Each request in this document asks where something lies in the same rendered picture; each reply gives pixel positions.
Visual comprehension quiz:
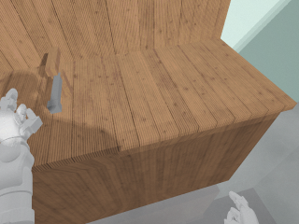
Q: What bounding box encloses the robot left hand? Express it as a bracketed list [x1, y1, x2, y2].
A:
[0, 88, 43, 143]

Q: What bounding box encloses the tap lever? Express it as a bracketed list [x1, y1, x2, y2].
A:
[47, 72, 63, 114]

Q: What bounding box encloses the counter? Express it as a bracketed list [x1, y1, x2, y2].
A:
[0, 0, 297, 224]

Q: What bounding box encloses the left robot forearm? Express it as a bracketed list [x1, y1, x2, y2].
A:
[0, 137, 35, 224]

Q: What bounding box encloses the robot right hand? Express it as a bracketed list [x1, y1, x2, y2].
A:
[224, 190, 259, 224]

